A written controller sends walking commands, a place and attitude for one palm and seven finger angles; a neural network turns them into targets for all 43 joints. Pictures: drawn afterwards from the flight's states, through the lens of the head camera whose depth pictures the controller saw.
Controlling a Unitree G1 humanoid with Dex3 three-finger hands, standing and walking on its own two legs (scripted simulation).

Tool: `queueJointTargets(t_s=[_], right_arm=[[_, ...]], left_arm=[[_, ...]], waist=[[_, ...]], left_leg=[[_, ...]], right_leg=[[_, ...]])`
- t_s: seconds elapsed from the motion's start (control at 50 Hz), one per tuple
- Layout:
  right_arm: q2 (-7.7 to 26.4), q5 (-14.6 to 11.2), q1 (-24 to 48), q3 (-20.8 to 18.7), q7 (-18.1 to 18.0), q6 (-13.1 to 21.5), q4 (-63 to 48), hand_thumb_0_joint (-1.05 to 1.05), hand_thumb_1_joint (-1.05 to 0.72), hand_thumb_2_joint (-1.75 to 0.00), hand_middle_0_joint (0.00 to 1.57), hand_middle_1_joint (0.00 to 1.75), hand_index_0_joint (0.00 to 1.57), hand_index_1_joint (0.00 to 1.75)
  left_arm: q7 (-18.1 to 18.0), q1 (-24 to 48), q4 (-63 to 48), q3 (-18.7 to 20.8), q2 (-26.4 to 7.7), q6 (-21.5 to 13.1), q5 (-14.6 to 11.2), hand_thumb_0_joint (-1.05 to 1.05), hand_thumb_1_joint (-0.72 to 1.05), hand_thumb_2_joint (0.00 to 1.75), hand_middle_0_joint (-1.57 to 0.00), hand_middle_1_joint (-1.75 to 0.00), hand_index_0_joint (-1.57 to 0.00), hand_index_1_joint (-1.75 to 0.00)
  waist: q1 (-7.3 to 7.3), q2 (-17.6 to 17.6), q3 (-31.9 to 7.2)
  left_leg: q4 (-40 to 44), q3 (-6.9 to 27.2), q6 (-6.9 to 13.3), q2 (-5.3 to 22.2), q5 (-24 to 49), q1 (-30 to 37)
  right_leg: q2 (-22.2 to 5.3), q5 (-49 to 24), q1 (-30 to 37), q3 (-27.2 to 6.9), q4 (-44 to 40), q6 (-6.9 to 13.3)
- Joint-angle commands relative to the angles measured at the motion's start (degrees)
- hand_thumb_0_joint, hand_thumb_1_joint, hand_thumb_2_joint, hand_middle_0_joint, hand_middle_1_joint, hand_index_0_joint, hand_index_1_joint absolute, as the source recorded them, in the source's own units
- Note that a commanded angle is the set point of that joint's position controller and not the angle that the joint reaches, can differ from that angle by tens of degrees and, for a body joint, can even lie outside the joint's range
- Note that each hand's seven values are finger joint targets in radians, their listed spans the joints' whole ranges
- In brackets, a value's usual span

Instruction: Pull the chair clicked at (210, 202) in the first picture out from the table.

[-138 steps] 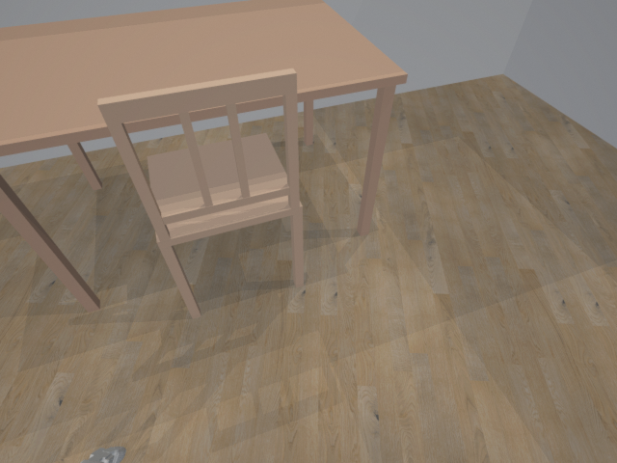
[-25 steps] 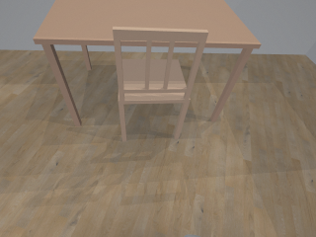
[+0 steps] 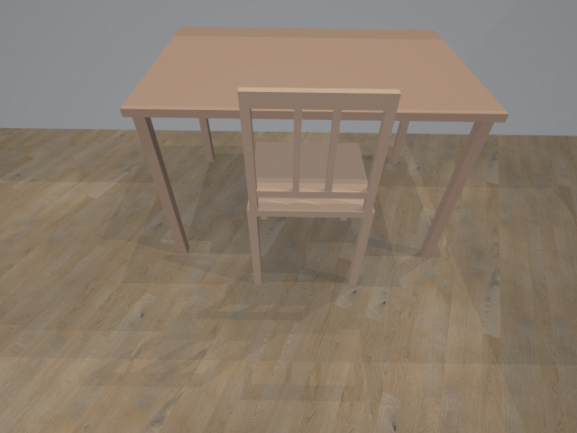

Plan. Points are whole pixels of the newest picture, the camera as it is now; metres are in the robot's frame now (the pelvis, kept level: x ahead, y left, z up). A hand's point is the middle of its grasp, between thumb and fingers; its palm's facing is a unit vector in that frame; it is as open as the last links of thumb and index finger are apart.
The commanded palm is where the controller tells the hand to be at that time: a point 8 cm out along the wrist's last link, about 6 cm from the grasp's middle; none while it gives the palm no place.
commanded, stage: take the last steps up to it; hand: left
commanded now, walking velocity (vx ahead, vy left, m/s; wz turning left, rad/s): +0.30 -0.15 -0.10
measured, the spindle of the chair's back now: (296, 152) +0.89 +0.02 -0.11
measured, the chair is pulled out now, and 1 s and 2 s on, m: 0.00 0.00 0.00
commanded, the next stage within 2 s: come to a stop and stand still in 1.12 s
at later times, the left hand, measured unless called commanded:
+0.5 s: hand (197, 422) +0.19 +0.17 -0.18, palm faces -0.07 -0.98 -0.17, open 7.4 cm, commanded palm none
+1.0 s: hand (268, 357) +0.31 +0.06 -0.20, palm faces +0.05 -0.99 -0.13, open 7.3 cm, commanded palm none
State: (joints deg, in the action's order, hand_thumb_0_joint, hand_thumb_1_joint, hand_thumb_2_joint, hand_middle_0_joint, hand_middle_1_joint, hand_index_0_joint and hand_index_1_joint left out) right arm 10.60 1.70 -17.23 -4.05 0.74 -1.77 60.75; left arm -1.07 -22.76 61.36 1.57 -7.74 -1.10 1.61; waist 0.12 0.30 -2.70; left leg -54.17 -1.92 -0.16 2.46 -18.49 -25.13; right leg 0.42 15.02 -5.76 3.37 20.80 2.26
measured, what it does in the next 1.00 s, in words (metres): walks ahead: left foot, then right foot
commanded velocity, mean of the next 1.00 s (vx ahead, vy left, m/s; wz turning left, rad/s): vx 0.29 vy -0.12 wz -0.01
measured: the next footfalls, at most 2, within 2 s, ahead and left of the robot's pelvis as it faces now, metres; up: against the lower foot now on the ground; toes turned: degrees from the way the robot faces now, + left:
left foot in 0.16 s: +0.07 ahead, +0.14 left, +0.00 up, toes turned +7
right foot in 0.60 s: +0.31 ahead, -0.19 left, +0.00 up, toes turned -12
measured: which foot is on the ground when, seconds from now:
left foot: up 0.00-0.14, down 0.16-0.60, up 0.62-1.00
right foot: down 0.00-0.18, up 0.20-0.58, down 0.60-1.00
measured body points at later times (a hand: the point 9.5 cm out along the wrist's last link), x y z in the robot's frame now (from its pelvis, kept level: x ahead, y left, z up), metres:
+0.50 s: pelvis +0.13 -0.02 -0.01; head +0.16 -0.01 +0.44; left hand +0.20 +0.22 -0.17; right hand +0.03 -0.22 -0.16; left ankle +0.03 +0.13 -0.75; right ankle +0.23 -0.18 -0.70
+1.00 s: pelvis +0.32 -0.11 -0.01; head +0.33 -0.08 +0.44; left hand +0.31 +0.11 -0.18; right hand +0.41 -0.34 -0.14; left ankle +0.38 -0.02 -0.74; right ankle +0.28 -0.18 -0.75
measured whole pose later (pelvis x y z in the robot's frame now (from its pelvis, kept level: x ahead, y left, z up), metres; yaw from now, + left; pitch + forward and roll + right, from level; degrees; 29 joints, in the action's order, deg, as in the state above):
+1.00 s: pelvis +0.32 -0.11 -0.01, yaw -1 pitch +0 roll -3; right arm 8.3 1.5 -9.3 -2.9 0.4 1.7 57.9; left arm -0.3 -18.7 63.7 2.7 -9.5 -2.7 1.7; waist -0.8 -0.4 0.0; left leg -39.5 -6.7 1.3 5.8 -16.9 -23.5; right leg 3.0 17.6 -6.3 12.7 23.8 3.9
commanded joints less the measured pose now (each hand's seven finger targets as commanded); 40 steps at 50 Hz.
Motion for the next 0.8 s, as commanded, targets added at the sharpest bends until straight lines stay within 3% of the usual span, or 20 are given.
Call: queueJointTargets(t_s=[0.0, 0.04, 0.1, 0.12, 0.14, 0.16, 0.18, 0.22, 0.3, 0.38, 0.48, 0.52, 0.54, 0.56, 0.58, 0.6, 0.64, 0.68, 0.7, 0.78], right_arm=[[1.85, 0.11, 7.04, -0.15, -0.14, 2.45, -5.35, 0.0, -0.9, -0.9, 0.2, 0.3, 0.2, 0.3], [0.64, -0.03, 7.74, 0.14, -0.32, 3.05, -5.38, 0.0, -0.9, -0.9, 0.2, 0.3, 0.2, 0.3], [0.6, -0.14, -0.39, 0.63, -1.36, 4.24, -1.94, 0.0, -0.9, -0.9, 0.2, 0.3, 0.2, 0.3], [2.76, -0.26, -5.31, 0.11, -1.97, 4.65, 0.19, 0.0, -0.9, -0.9, 0.2, 0.3, 0.2, 0.3], [8.5, 0.1, -12.41, -1.33, -2.62, 5.17, 2.07, 0.0, -0.9, -0.9, 0.2, 0.3, 0.2, 0.3], [12.77, 0.25, -17.58, -2.2, -3.2, 5.14, 2.75, 0.0, -0.9, -0.9, 0.2, 0.3, 0.2, 0.3], [12.31, 0.2, -16.24, -1.87, -3.58, 4.86, 2.73, 0.0, -0.9, -0.9, 0.2, 0.3, 0.2, 0.3], [6.03, -0.05, -9.84, -0.03, -3.8, 5.42, 2.21, 0.0, -0.9, -0.9, 0.2, 0.3, 0.2, 0.3], [4.43, -0.19, -9.01, 0.7, -3.97, 6.63, 2.16, 0.0, -0.9, -0.9, 0.2, 0.3, 0.2, 0.3], [4.74, -0.15, -10.3, 0.58, -3.54, 6.55, 2.79, 0.0, -0.9, -0.9, 0.2, 0.3, 0.2, 0.3], [7.14, 0.47, -10.15, -0.65, -3.0, 5.81, 3.28, 0.0, -0.9, -0.9, 0.2, 0.3, 0.2, 0.3], [8.2, 0.27, -8.79, -1.27, -2.67, 5.52, 3.11, 0.0, -0.9, -0.9, 0.2, 0.3, 0.2, 0.3], [7.81, 0.03, -8.39, -1.14, -2.39, 5.45, 3.21, 0.0, -0.9, -0.9, 0.2, 0.3, 0.2, 0.3], [5.02, -0.57, -9.57, -0.54, -1.76, 5.42, 2.95, 0.0, -0.9, -0.9, 0.2, 0.3, 0.2, 0.3], [0.89, -1.32, -11.21, 0.76, -1.47, 5.06, 0.81, 0.0, -0.9, -0.9, 0.2, 0.3, 0.2, 0.3], [1.89, -1.5, -6.57, 0.81, -1.53, 4.72, -0.8, 0.0, -0.9, -0.9, 0.2, 0.3, 0.2, 0.3], [1.32, -1.19, -3.35, 0.12, -1.2, 4.57, -0.93, 0.0, -0.9, -0.9, 0.2, 0.3, 0.2, 0.3], [1.27, -0.24, -4.2, 0.1, -1.21, 3.72, -0.12, 0.0, -0.9, -0.9, 0.2, 0.3, 0.2, 0.3], [0.42, -0.02, -5.1, 0.3, -1.14, 3.23, 0.31, 0.0, -0.9, -0.9, 0.2, 0.3, 0.2, 0.3], [-0.62, 0.12, -4.02, 0.36, -0.74, 2.37, -0.79, 0.0, -0.9, -0.9, 0.2, 0.3, 0.2, 0.3]], left_arm=[[-0.31, -5.32, -0.09, 1.74, -8.35, -1.61, 0.35, 0.0, 0.9, 0.9, -0.2, -0.3, -0.2, -0.3], [-0.1, -6.65, 1.03, 1.91, -8.75, -1.35, 0.53, 0.0, 0.9, 0.9, -0.2, -0.3, -0.2, -0.3], [0.32, -4.89, 2.01, 2.01, -8.07, -0.97, -0.26, 0.0, 0.9, 0.9, -0.2, -0.3, -0.2, -0.3], [0.63, -5.06, 2.11, 1.73, -6.26, -0.9, -0.42, 0.0, 0.9, 0.9, -0.2, -0.3, -0.2, -0.3], [1.2, -4.33, 0.89, 1.33, -3.48, -0.9, -0.65, 0.0, 0.9, 0.9, -0.2, -0.3, -0.2, -0.3], [1.48, -0.55, -1.42, 1.35, -3.88, -0.97, -0.06, 0.0, 0.9, 0.9, -0.2, -0.3, -0.2, -0.3], [1.52, 2.22, -2.08, 1.79, -5.55, -0.46, 0.66, 0.0, 0.9, 0.9, -0.2, -0.3, -0.2, -0.3], [2.04, 1.95, -0.14, 2.43, -5.23, 0.28, 0.85, 0.0, 0.9, 0.9, -0.2, -0.3, -0.2, -0.3], [3.22, 1.44, 0.2, 2.28, -2.24, 1.32, 0.46, 0.0, 0.9, 0.9, -0.2, -0.3, -0.2, -0.3], [3.81, 7.7, -2.78, 2.04, -2.44, 1.67, 0.2, 0.0, 0.9, 0.9, -0.2, -0.3, -0.2, -0.3], [3.82, 13.3, -4.66, 2.36, -4.19, 0.65, -0.32, 0.0, 0.9, 0.9, -0.2, -0.3, -0.2, -0.3], [3.57, 7.43, -3.01, 3.17, -6.73, -0.06, -0.4, 0.0, 0.9, 0.9, -0.2, -0.3, -0.2, -0.3], [3.26, -0.03, -0.38, 3.87, -8.71, -0.79, -0.18, 0.0, 0.9, 0.9, -0.2, -0.3, -0.2, -0.3], [2.57, -8.31, 1.88, 5.49, -14.02, -1.65, 0.12, 0.0, 0.9, 0.9, -0.2, -0.3, -0.2, -0.3], [1.84, -11.48, 2.59, 6.51, -20.57, -1.89, -0.25, 0.0, 0.9, 0.9, -0.2, -0.3, -0.2, -0.3], [1.32, -9.61, 1.89, 6.1, -19.8, -1.65, -1.13, 0.0, 0.9, 0.9, -0.2, -0.3, -0.2, -0.3], [0.74, 1.5, -0.67, 4.83, -14.59, -1.6, -0.85, 0.0, 0.9, 0.9, -0.2, -0.3, -0.2, -0.3], [0.33, 8.06, -2.58, 3.02, -9.69, -2.25, -0.54, 0.0, 0.9, 0.9, -0.2, -0.3, -0.2, -0.3], [0.22, 8.54, -2.55, 2.57, -8.59, -2.62, -0.36, 0.0, 0.9, 0.9, -0.2, -0.3, -0.2, -0.3], [0.0, 6.76, -1.43, 1.96, -6.76, -3.08, -0.04, 0.0, 0.9, 0.9, -0.2, -0.3, -0.2, -0.3]], waist=[[-2.39, -8.11, 12.04], [-2.9, -7.67, 11.46], [0.77, -6.42, 7.18], [2.55, -1.56, 5.29], [5.54, 12.32, 2.03], [6.87, 15.8, 2.52], [6.22, 8.49, 5.05], [2.79, 7.74, 10.07], [0.34, 7.32, 10.71], [0.69, 9.4, 13.03], [1.67, 10.23, 12.26], [-1.58, 7.36, 7.74], [-5.12, 3.1, 3.31], [-8.8, -8.24, -3.48], [-7.9, -22.76, -10.22], [-8.17, -16.05, -8.39], [-4.2, -10.67, -0.18], [-0.01, -3.78, 3.56], [1.15, -3.64, 4.28], [2.17, -5.35, 6.71]], left_leg=[[6.11, -2.78, -0.51, 2.54, -3.5, -5.72], [11.38, -4.04, -0.11, 1.87, -5.59, -1.73], [26.47, -7.03, 0.03, -0.01, 2.99, 14.93], [30.12, -3.78, 0.77, 2.8, 2.6, 24.81], [36.68, 15.13, 4.73, 16.04, -4.72, 33.61], [43.0, 27.3, 9.15, 26.66, -2.49, 34.77], [43.18, 25.62, 10.69, 28.01, 0.57, 31.55], [43.96, 15.66, 7.85, 22.88, 5.83, 21.07], [42.17, 1.11, 6.38, 16.96, 21.05, 20.04], [43.05, -3.13, 5.95, 15.48, 20.02, 19.04], [39.96, -3.43, 5.36, 16.11, 20.62, 17.78], [31.15, -4.99, 4.21, 15.21, 26.42, 15.81], [21.13, -7.15, 2.52, 12.34, 25.85, 12.91], [3.97, -10.12, 1.12, 8.09, 10.81, 3.47], [-15.92, -6.4, 0.26, 0.5, -17.07, -6.77], [-23.09, 1.07, 2.12, 2.36, -15.51, -8.97], [-26.43, 1.9, 2.63, 6.18, -6.55, -10.43], [-21.1, 1.38, 1.66, 7.69, -1.6, -5.16], [-18.14, 0.74, 1.32, 7.39, -0.75, -3.42], [-6.51, -1.6, 0.33, 6.43, 0.71, -2.34]], right_leg=[[-14.33, 9.49, -4.4, -14.51, -12.2, 8.34], [-14.19, 6.77, -4.92, -14.83, -10.76, 8.92], [-9.65, 1.52, -9.31, -9.78, -2.29, 5.83], [-7.05, 1.31, -15.03, -7.28, 5.67, 3.67], [-2.24, 5.09, -25.52, -2.67, 20.91, 0.51], [-0.66, 15.19, -33.53, 0.24, 33.75, -0.85], [-3.42, 13.99, -35.34, -3.31, 41.07, -0.5], [-6.42, 6.15, -32.99, -4.68, 45.32, -1.38], [-6.6, -0.98, -32.61, -2.32, 44.01, -3.34], [-7.71, -5.29, -33.05, 0.88, 33.77, -3.93], [-5.48, -4.47, -21.51, 4.45, 17.58, -2.31], [-2.95, -4.4, -9.73, 6.0, 13.43, -0.84], [-1.45, -5.26, 1.01, 6.44, 10.93, -0.38], [-10.13, 1.43, 13.9, -3.47, 6.86, 2.0], [-24.11, 4.71, 18.88, -26.74, -2.5, 6.27], [-24.26, 6.22, 14.2, -29.0, -6.57, 7.13], [-21.91, 13.11, 1.49, -22.34, -8.15, 7.01], [-18.72, 4.26, -8.07, -11.85, -8.66, 6.68], [-17.66, -0.11, -10.45, -8.39, -9.27, 6.56], [-15.7, -5.09, -11.92, -3.7, -11.59, 8.07]])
